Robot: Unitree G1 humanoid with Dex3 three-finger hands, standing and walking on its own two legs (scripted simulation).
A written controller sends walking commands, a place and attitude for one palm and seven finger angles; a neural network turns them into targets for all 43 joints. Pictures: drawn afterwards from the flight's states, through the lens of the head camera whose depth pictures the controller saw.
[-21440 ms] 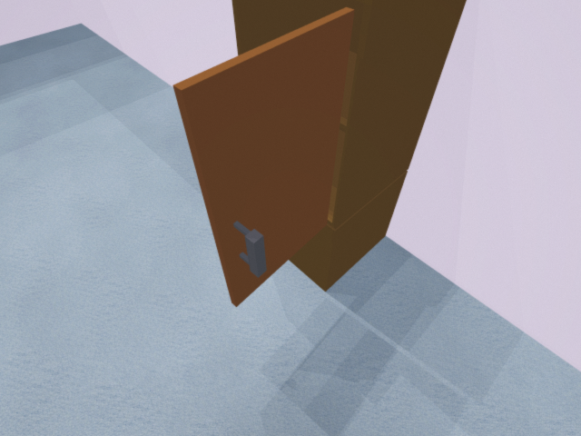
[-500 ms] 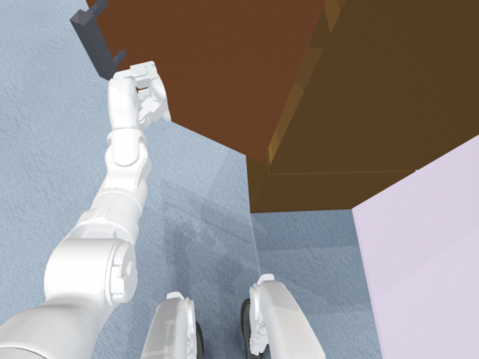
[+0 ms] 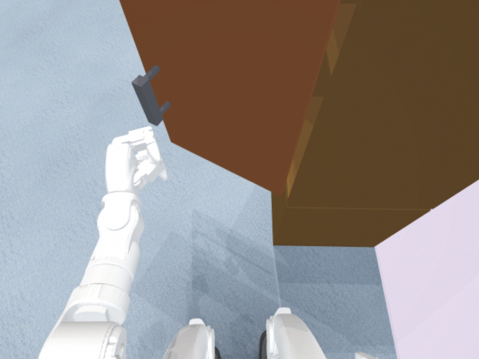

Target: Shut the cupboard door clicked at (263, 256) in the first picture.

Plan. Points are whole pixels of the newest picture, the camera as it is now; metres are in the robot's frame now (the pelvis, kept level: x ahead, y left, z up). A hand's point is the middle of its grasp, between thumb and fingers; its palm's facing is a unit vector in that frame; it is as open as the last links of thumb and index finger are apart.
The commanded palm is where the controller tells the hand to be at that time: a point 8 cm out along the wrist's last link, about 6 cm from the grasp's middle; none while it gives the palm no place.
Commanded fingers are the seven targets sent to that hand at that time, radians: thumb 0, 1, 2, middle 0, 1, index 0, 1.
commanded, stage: draw the hand back to the body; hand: left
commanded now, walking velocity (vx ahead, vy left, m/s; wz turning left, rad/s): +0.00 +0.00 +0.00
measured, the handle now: (155, 95) +0.64 +0.17 -0.03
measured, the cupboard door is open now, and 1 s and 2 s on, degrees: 62 62 62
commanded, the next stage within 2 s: step back with the hand held close in 1.28 s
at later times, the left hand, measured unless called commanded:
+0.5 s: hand (49, 206) +0.30 +0.21 +0.15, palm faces +0.22 -0.94 -0.27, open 3.4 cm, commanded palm +0.26 +0.26 +0.17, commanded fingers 0.00 0.90 0.90 -0.72 -0.87 -0.72 -0.87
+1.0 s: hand out of the picture +0.21 +0.29 +0.26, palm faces +0.51 -0.73 -0.46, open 6.8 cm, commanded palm +0.17 +0.32 +0.26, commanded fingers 0.00 0.90 0.90 -0.20 -0.30 -0.20 -0.30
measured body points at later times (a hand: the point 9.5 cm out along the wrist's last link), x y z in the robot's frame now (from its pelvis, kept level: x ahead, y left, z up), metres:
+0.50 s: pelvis +0.03 +0.01 +0.08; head +0.04 +0.00 +0.53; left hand +0.29 +0.26 +0.16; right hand +0.23 -0.21 +0.00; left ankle +0.00 +0.10 -0.66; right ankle +0.04 -0.10 -0.66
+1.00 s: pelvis +0.03 +0.01 +0.09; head +0.02 -0.02 +0.54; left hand +0.18 +0.33 +0.28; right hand +0.22 -0.20 -0.01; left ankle +0.00 +0.10 -0.66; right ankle +0.04 -0.10 -0.66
